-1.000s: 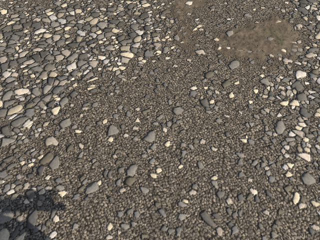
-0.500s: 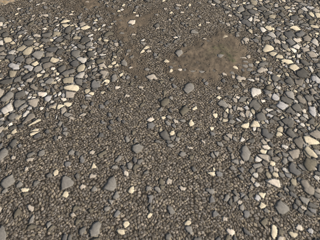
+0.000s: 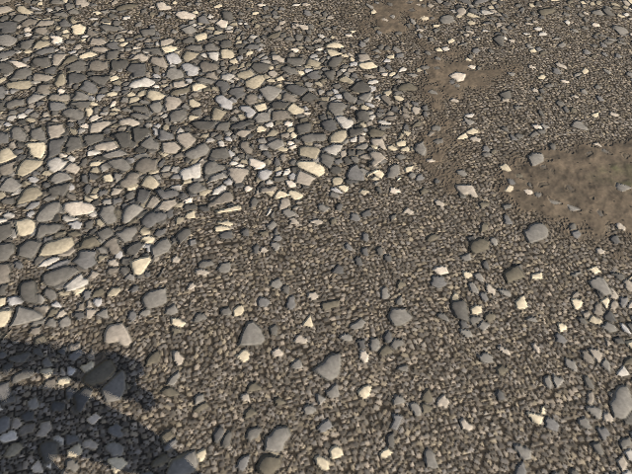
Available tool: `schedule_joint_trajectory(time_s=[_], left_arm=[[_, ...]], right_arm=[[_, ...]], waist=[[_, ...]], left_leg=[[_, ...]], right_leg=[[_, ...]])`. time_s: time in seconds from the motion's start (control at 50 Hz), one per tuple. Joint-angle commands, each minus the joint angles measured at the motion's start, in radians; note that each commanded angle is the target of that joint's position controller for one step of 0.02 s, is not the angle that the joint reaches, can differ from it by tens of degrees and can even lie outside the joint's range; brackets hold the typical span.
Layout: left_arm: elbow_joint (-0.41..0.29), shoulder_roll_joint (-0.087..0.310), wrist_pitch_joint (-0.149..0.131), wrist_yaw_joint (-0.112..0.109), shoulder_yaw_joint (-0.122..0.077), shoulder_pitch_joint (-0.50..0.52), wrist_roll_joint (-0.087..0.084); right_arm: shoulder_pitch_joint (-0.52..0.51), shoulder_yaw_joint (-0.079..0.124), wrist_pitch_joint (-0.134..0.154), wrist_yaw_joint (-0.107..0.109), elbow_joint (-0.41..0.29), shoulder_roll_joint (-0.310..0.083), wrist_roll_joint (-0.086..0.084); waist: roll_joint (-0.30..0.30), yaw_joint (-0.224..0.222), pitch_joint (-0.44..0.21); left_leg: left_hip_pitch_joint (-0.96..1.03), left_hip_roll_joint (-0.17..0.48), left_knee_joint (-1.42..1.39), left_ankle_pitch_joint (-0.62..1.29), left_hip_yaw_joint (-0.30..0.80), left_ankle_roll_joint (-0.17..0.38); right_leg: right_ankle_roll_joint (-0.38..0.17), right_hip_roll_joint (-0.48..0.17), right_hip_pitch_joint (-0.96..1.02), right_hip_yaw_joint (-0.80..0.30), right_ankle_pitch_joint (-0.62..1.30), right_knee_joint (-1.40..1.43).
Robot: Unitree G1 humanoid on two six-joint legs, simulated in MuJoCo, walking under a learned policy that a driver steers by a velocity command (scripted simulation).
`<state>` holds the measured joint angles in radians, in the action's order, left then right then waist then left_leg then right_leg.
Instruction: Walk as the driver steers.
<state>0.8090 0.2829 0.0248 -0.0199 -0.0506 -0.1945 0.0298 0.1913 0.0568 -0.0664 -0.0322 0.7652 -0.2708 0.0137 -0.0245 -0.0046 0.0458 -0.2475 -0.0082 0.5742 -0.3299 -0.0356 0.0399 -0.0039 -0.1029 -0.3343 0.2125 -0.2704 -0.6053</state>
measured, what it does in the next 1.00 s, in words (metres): steps on the spot: right foot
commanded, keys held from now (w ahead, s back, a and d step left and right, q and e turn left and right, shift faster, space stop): q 0.18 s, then no key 0.24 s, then e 0.30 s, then w+e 0.28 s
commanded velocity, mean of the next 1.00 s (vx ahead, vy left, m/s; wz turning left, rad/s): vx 0.06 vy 0.00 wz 0.02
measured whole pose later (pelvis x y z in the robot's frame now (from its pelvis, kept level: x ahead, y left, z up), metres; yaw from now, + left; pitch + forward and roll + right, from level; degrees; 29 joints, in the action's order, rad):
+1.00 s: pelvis +0.03 -0.02 +0.02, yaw -4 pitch +1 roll +0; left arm 0.77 0.32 0.04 0.07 -0.07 -0.16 0.03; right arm 0.34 0.05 0.04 0.02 0.85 -0.30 0.03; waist -0.02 0.05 0.00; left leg -0.08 0.00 0.28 -0.22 -0.07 0.02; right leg -0.01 0.00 -0.49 -0.02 -0.30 -0.91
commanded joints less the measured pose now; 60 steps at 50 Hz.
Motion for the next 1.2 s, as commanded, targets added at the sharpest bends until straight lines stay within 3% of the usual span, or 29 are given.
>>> schedule_joint_trajectory(time_s=[0.02, 0.04, 0.06, 0.08, 0.12, 0.18, 0.3, 0.42, 0.46, 0.48, 0.5, 0.52, 0.54, 0.58, 0.62, 0.72, 0.74, 0.76, 0.78, 0.8, 0.82, 0.84, 0.86, 0.92, 1.02, 1.12, 1.16, 1.18, 1.2], left_arm=[[-0.122, 0.063, 0.021, -0.012, -0.018, 0.047, 0.001], [-0.123, 0.085, 0.030, -0.017, -0.020, 0.088, -0.002], [-0.107, 0.086, 0.028, -0.012, -0.024, 0.062, -0.018], [-0.086, 0.094, 0.018, -0.006, -0.028, 0.030, -0.022], [-0.062, 0.112, 0.012, 0.004, -0.037, -0.013, 0.002], [-0.077, 0.089, 0.017, 0.008, -0.032, 0.004, -0.007], [-0.086, 0.076, 0.024, -0.002, -0.020, 0.031, -0.015], [-0.069, 0.065, 0.014, -0.013, -0.009, -0.022, -0.030], [-0.034, 0.027, -0.002, -0.017, 0.010, -0.076, -0.020], [-0.038, 0.074, -0.017, -0.023, 0.010, -0.057, 0.001], [-0.061, 0.126, -0.023, -0.012, 0.011, 0.042, -0.005], [-0.055, 0.102, -0.025, 0.002, 0.014, 0.076, -0.012], [-0.054, 0.103, -0.026, 0.012, 0.014, 0.080, -0.016], [-0.040, 0.142, -0.025, 0.012, 0.000, 0.039, -0.026], [-0.037, 0.153, -0.021, 0.013, -0.011, 0.022, -0.032], [-0.055, 0.163, 0.004, 0.018, -0.036, 0.027, -0.025], [-0.060, 0.157, 0.008, 0.020, -0.038, 0.033, -0.027], [-0.072, 0.145, 0.014, 0.024, -0.039, 0.050, -0.030], [-0.099, 0.124, 0.018, 0.030, -0.036, 0.100, -0.029], [-0.127, 0.103, 0.016, 0.034, -0.031, 0.151, -0.027], [-0.131, 0.089, 0.009, 0.033, -0.026, 0.138, -0.002], [-0.116, 0.129, 0.000, 0.035, -0.035, 0.108, 0.012], [-0.104, 0.122, -0.006, 0.045, -0.036, 0.074, 0.007], [-0.098, 0.110, -0.008, 0.080, -0.031, 0.074, 0.005], [-0.158, 0.081, -0.002, 0.112, -0.014, 0.181, 0.003], [-0.190, 0.095, -0.008, 0.109, -0.012, 0.196, 0.005], [-0.142, 0.104, -0.023, 0.091, -0.025, 0.034, 0.017], [-0.079, 0.157, -0.033, 0.074, -0.052, -0.159, 0.022], [-0.079, 0.301, -0.039, 0.055, -0.083, -0.281, 0.014]], right_arm=[[0.128, 0.076, 0.025, 0.018, -0.053, -0.320, 0.015], [0.144, 0.073, 0.023, 0.026, -0.041, -0.269, 0.015], [0.078, 0.056, 0.022, 0.034, -0.048, -0.215, 0.004], [0.004, 0.047, 0.019, 0.036, -0.064, -0.185, 0.004], [-0.018, 0.039, 0.024, 0.037, -0.081, -0.152, -0.008], [0.041, 0.045, 0.032, 0.032, -0.071, -0.166, -0.013], [0.085, 0.038, 0.035, 0.040, -0.056, -0.157, 0.005], [0.025, 0.024, 0.030, 0.040, -0.039, -0.154, 0.009], [0.004, -0.006, 0.035, 0.049, -0.026, -0.088, -0.002], [0.059, -0.024, 0.043, 0.049, -0.015, -0.035, 0.001], [0.099, -0.020, 0.038, 0.052, 0.004, -0.054, -0.005], [0.088, -0.016, 0.033, 0.057, 0.030, -0.084, 0.010], [0.043, -0.010, 0.035, 0.059, 0.032, -0.104, 0.011], [0.007, 0.000, 0.044, 0.060, 0.035, -0.131, 0.009], [0.026, -0.003, 0.053, 0.064, 0.047, -0.121, 0.002], [0.044, -0.005, 0.057, 0.077, 0.040, -0.090, 0.005], [0.063, -0.005, 0.061, 0.076, 0.037, -0.089, 0.010], [0.066, -0.002, 0.067, 0.075, 0.028, -0.104, 0.016], [0.081, 0.006, 0.071, 0.075, 0.022, -0.140, 0.019], [0.149, 0.022, 0.076, 0.074, 0.031, -0.200, 0.018], [0.151, 0.038, 0.084, 0.073, 0.043, -0.247, 0.029], [0.116, 0.027, 0.088, 0.074, 0.031, -0.200, 0.025], [0.076, 0.020, 0.093, 0.075, 0.019, -0.176, 0.020], [0.073, 0.016, 0.113, 0.069, 0.015, -0.164, 0.014], [0.156, 0.030, 0.129, 0.047, 0.045, -0.191, 0.019], [0.171, 0.045, 0.128, 0.031, 0.061, -0.221, 0.017], [0.149, 0.042, 0.122, 0.030, 0.060, -0.217, 0.005], [0.149, 0.028, 0.121, 0.029, 0.048, -0.182, 0.012], [0.099, -0.004, 0.124, 0.017, -0.042, -0.069, 0.021]], waist=[[0.336, 0.064, 0.000], [0.204, 0.069, 0.003], [0.160, 0.024, 0.015], [0.148, -0.011, 0.012], [0.157, -0.014, -0.053], [0.115, 0.006, -0.083], [0.147, 0.044, -0.078], [0.142, 0.014, -0.075], [0.080, -0.022, -0.092], [-0.062, 0.022, -0.109], [-0.113, 0.074, -0.058], [-0.112, 0.070, -0.041], [-0.120, 0.052, -0.015], [-0.155, 0.023, -0.019], [-0.134, 0.018, -0.040], [-0.099, 0.022, -0.041], [-0.079, 0.032, -0.071], [-0.020, 0.042, -0.070], [0.086, 0.065, -0.033], [0.185, 0.104, -0.006], [0.240, 0.090, 0.028], [0.117, 0.050, 0.033], [0.097, 0.018, 0.026], [0.135, 0.033, 0.009], [0.145, 0.086, 0.023], [0.176, 0.078, 0.043], [0.103, -0.013, -0.023], [-0.022, -0.093, -0.141], [-0.320, -0.129, -0.205]], left_leg=[[0.069, 0.413, -0.336, 0.386, 0.582, 0.224], [0.053, 0.368, -0.323, 0.378, 0.514, 0.251], [0.034, 0.291, -0.314, 0.334, 0.419, 0.220], [0.040, 0.219, -0.305, 0.308, 0.355, 0.178], [0.104, 0.170, -0.271, 0.456, 0.310, 0.168], [0.171, 0.174, -0.250, 0.495, 0.338, 0.180], [0.177, 0.189, -0.245, 0.449, 0.382, 0.198], [0.075, 0.173, -0.203, 0.490, 0.417, 0.164], [-0.010, 0.133, -0.181, 0.353, 0.373, 0.082], [-0.051, 0.063, -0.104, 0.191, 0.291, 0.028], [-0.012, -0.040, -0.154, 0.016, 0.186, 0.001], [0.106, -0.008, -0.187, 0.038, 0.167, -0.004], [0.111, -0.017, -0.201, 0.110, 0.174, -0.002], [0.100, -0.014, -0.164, 0.155, 0.147, -0.015], [0.059, -0.019, -0.122, 0.115, 0.114, -0.025], [-0.007, -0.031, -0.029, 0.011, 0.081, -0.013], [0.019, -0.024, -0.056, -0.040, 0.093, 0.000], [0.056, 0.007, -0.116, -0.135, 0.144, 0.024], [0.120, 0.081, -0.243, -0.281, 0.273, 0.070], [0.220, 0.231, -0.401, -0.438, 0.483, 0.145], [0.221, 0.382, -0.483, -0.438, 0.625, 0.209], [0.169, 0.382, -0.471, -0.394, 0.581, 0.218], [0.153, 0.347, -0.467, -0.340, 0.507, 0.199], [0.197, 0.247, -0.469, -0.137, 0.271, 0.142], [0.213, 0.268, -0.450, -0.028, 0.126, 0.130], [0.135, 0.291, -0.361, 0.068, 0.029, 0.103], [0.058, 0.256, -0.112, 0.329, -0.071, 0.070], [-0.048, 0.196, 0.183, 0.379, -0.153, 0.029], [-0.415, 0.050, 0.544, -0.126, -0.180, -0.040]], right_leg=[[0.046, 0.105, -0.302, -0.121, -0.374, -0.317], [0.042, 0.071, -0.286, -0.216, -0.316, -0.426], [0.035, 0.063, -0.271, -0.242, -0.218, -0.442], [0.031, 0.062, -0.258, -0.249, -0.142, -0.425], [0.035, 0.081, -0.238, -0.236, -0.088, -0.468], [0.049, 0.089, -0.254, -0.245, -0.085, -0.440], [0.039, 0.095, -0.170, -0.239, -0.129, -0.252], [-0.006, 0.131, 0.072, -0.219, -0.114, 0.015], [-0.026, 0.082, 0.280, -0.265, 0.126, 0.327], [-0.053, -0.083, 0.340, -0.469, 0.156, 0.402], [-0.132, -0.181, 0.181, -0.567, 0.272, 0.382], [-0.151, -0.153, 0.091, -0.538, 0.226, 0.354], [-0.118, -0.086, 0.082, -0.508, 0.177, 0.344], [-0.093, -0.037, 0.104, -0.505, 0.192, 0.327], [-0.115, -0.042, 0.126, -0.531, 0.239, 0.301], [-0.180, -0.069, 0.081, -0.638, 0.275, 0.251], [-0.176, -0.049, 0.062, -0.647, 0.138, 0.243], [-0.156, 0.003, -0.009, -0.629, -0.087, 0.216], [-0.114, 0.099, -0.151, -0.546, -0.313, 0.134], [-0.074, 0.210, -0.314, -0.391, -0.361, -0.046], [-0.063, 0.202, -0.369, -0.296, -0.255, -0.265], [-0.060, 0.137, -0.354, -0.321, -0.190, -0.351], [-0.049, 0.117, -0.328, -0.319, -0.137, -0.385], [-0.011, 0.096, -0.324, -0.256, -0.048, -0.392], [0.006, 0.066, -0.271, -0.206, -0.004, -0.200], [-0.055, 0.100, -0.085, -0.101, -0.057, -0.025], [-0.094, 0.171, 0.152, -0.077, -0.027, 0.076], [-0.128, 0.138, 0.380, -0.183, -0.095, 0.129], [-0.242, -0.192, 0.586, -0.751, -0.384, 0.319]])
Keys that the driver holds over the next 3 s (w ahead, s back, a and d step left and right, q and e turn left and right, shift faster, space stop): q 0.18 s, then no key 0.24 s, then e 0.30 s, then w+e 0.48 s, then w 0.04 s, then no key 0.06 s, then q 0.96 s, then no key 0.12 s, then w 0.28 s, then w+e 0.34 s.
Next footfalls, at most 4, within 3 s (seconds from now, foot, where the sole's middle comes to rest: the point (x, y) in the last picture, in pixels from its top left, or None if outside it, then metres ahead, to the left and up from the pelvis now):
0.48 right None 0.05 -0.10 -0.76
1.18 right None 0.16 -0.18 -0.76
1.64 left None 0.42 -0.11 -0.76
2.14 right None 0.38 -0.29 -0.76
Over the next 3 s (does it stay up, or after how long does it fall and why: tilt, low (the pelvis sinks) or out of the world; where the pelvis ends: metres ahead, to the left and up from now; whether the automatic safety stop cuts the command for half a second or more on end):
stays up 0.49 -0.16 0.00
